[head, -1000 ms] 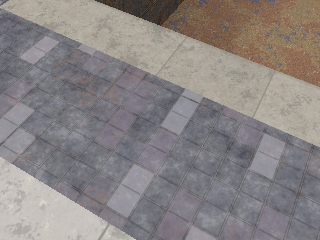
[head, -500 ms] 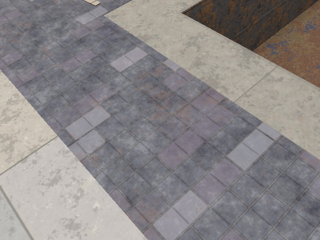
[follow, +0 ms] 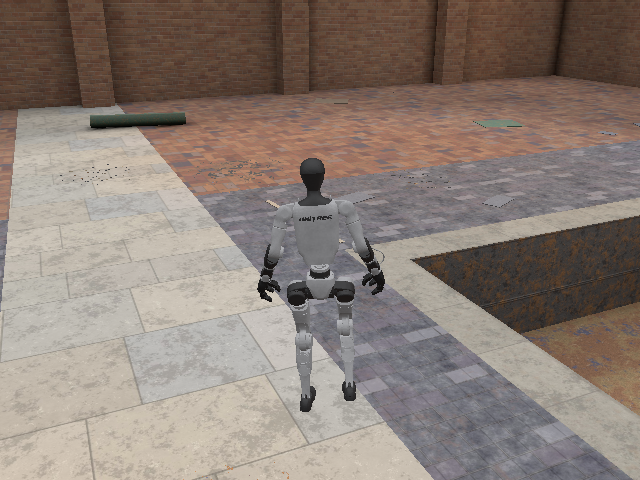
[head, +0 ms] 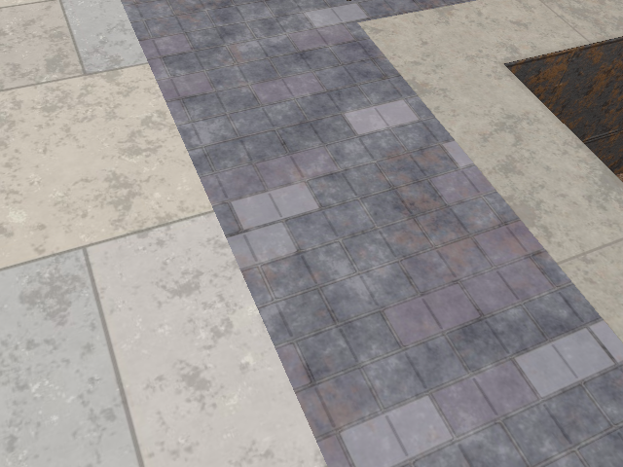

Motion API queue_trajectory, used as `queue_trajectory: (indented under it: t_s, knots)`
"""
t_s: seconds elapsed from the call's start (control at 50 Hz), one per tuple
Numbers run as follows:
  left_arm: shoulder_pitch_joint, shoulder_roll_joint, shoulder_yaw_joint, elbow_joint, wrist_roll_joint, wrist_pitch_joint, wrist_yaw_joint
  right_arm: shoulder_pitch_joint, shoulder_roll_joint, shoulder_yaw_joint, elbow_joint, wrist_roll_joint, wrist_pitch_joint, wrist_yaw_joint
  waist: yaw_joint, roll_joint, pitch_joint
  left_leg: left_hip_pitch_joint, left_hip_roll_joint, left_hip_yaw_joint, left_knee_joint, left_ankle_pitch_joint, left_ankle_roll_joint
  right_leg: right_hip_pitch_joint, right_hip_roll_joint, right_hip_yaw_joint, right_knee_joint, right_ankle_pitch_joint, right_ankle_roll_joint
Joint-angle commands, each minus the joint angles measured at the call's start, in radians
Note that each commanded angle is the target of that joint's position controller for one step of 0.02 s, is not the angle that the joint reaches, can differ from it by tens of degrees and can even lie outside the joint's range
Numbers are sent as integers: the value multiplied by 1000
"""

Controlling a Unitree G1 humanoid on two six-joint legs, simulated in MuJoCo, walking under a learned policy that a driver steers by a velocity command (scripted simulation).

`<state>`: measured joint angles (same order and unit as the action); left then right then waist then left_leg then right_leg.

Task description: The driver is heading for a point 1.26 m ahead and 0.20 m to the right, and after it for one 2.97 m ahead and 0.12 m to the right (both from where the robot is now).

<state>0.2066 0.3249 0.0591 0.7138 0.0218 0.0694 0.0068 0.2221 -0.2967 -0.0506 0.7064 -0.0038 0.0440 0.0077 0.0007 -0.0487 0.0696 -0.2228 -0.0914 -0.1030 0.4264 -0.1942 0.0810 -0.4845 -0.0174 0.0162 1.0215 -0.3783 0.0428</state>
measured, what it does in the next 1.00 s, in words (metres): walks ahead: right foot, then left foot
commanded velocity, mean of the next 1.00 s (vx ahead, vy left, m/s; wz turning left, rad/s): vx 0.11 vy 0.00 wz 0.14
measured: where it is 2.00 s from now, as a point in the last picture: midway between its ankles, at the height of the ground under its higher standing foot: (310, 384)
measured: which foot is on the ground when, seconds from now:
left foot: down 0.00-0.30, up 0.32-0.58, down 0.60-1.00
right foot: up 0.00-0.28, down 0.30-0.92, up 0.94-1.00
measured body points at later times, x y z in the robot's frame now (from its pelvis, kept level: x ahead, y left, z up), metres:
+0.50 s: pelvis +0.07 -0.03 +0.00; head +0.09 -0.05 +0.45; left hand +0.14 +0.23 -0.12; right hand +0.17 -0.29 -0.14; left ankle +0.05 +0.09 -0.72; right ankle +0.07 -0.12 -0.74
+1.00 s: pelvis +0.12 -0.01 -0.01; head +0.12 -0.02 +0.44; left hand +0.13 +0.25 -0.15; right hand +0.16 -0.28 -0.16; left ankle +0.07 +0.09 -0.74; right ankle +0.08 -0.11 -0.73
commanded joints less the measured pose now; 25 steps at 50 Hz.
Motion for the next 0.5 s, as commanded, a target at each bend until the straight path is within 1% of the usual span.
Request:
queue_trajectory:
  t_s: [0.02, 0.04, 0.06, 0.08, 0.14, 0.18, 0.22, 0.24, 0.26, 0.28, 0.3, 0.32, 0.34, 0.36, 0.38, 0.4, 0.42, 0.44, 0.46, 0.5]
  knots:
    - [-14, 83, 22, -63, 7, -8, -4, 53, -160, -46, -38, -5, -14, -2, -28, 169, -114, 172, 232, -300, -163, -25, 154, -106, -4, 16, -47, 10, 5]
    - [-27, 85, 22, -63, 10, -10, -8, 65, -152, -44, -34, -11, -14, 0, -39, 187, -98, 167, 232, -333, -198, -198, 161, -113, -3, 12, -81, 9, 3]
    - [-43, 85, 23, -64, 12, -14, -13, 77, -149, -42, -27, -16, -15, 1, -48, 199, -79, 160, 237, -361, -223, -293, 165, -118, -1, 8, -114, 5, 1]
    - [-56, 82, 22, -64, 13, -20, -16, 90, -148, -41, -19, -20, -18, 1, -54, 197, -63, 155, 243, -378, -236, -328, 169, -115, 0, 5, -147, 3, -2]
    - [-75, 60, 12, -58, 14, -45, -24, 123, -152, -38, 10, -26, -35, -1, -62, 168, -45, 135, 248, -386, -236, -320, 173, -65, 5, -1, -243, 5, -22]
    - [-82, 46, 6, -55, 9, -59, -20, 122, -148, -34, 26, -27, -43, -6, -57, 153, -22, 101, 236, -367, -207, -203, 174, -8, 17, -6, -306, -13, -40]
    - [-58, 38, -1, -50, -2, -70, -9, 112, -148, -32, 37, -25, -47, -9, -39, 151, -26, 61, 232, -353, -162, -26, 169, 88, 36, -19, -376, -21, -60]
    - [-30, 33, -4, -42, -7, -74, -2, 98, -147, -31, 41, -21, -48, -10, -19, 145, -38, 31, 227, -344, -132, 65, 157, 162, 45, -27, -431, 5, -71]
    - [11, 20, -8, -27, -8, -79, 6, 77, -140, -28, 44, -12, -46, -13, 14, 130, -49, -11, 209, -327, -91, 124, 133, 263, 52, -36, -529, 82, -81]
    - [47, 7, -14, -14, -4, -85, 14, 58, -114, -17, 45, -3, -46, -19, 46, 111, -62, -66, 178, -309, -47, 129, 92, 383, 43, -30, -650, 177, -86]
    - [70, 37, -11, -10, 7, -94, 25, 54, -58, 2, 40, 2, -54, -23, 50, 51, -93, -139, 133, -272, 18, 49, 39, 499, -58, 73, -697, 180, -94]
    - [80, 116, -4, -20, 14, -98, 31, 81, 7, 20, 29, 6, -58, -23, 33, -119, -116, -228, 23, -143, 177, -169, -8, 562, -258, 321, -787, 119, -143]
    - [101, 183, 15, 4, 3, -84, 26, 68, -77, -1, 26, -13, -47, -31, 37, -147, -53, -256, -45, -25, 250, -348, -20, 435, -357, 458, -806, 180, -253]
    - [94, 119, 0, 14, -7, -84, 19, 68, -108, -11, 44, -28, -41, -31, 24, -78, -8, -238, 4, -34, 337, -350, -33, 391, -349, 439, -804, 213, -285]
    - [55, 67, -17, 12, -12, -88, 14, 78, -89, -7, 67, -24, -36, -25, 4, -56, 12, -222, 23, -32, 358, -312, -46, 366, -302, 368, -805, 254, -271]
    - [18, 43, -26, 9, -10, -89, 14, 94, -74, -5, 88, -18, -31, -20, -16, -63, 8, -190, 38, -23, 355, -273, -63, 357, -251, 292, -803, 312, -239]
    - [8, 38, -30, 16, -9, -93, 17, 100, -66, -2, 102, -21, -27, -14, -24, -83, -12, -159, 45, 1, 352, -235, -76, 360, -223, 241, -788, 430, -225]
    - [3, 38, -31, 23, -6, -97, 18, 106, -53, 3, 117, -19, -25, -11, -28, -82, -37, -121, 45, 22, 342, -216, -88, 366, -195, 185, -759, 577, -218]
    - [4, 37, -33, 32, -7, -99, 17, 102, -39, 9, 127, -16, -23, -11, -29, -74, -61, -83, 46, 42, 310, -204, -97, 369, -176, 141, -730, 685, -213]
    - [20, 36, -35, 54, -8, -98, 15, 63, -20, 20, 137, -7, -18, -14, -12, -80, -84, -30, 50, 70, 219, -170, -102, 382, -157, 100, -683, 796, -208]
Velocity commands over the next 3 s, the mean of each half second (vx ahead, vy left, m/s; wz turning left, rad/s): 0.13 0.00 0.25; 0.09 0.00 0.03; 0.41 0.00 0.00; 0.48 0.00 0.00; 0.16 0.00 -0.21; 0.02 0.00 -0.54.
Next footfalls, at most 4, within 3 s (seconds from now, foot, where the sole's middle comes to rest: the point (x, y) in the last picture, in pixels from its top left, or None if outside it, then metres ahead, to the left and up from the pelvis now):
0.30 right None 0.11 -0.12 -0.78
0.60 left None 0.12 0.10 -0.78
1.12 right None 0.21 -0.12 -0.78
1.58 left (266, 427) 0.54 0.07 -0.78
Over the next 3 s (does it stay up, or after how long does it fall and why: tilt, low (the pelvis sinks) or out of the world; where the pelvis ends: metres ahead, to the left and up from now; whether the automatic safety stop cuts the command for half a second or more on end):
stays up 0.71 0.03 0.00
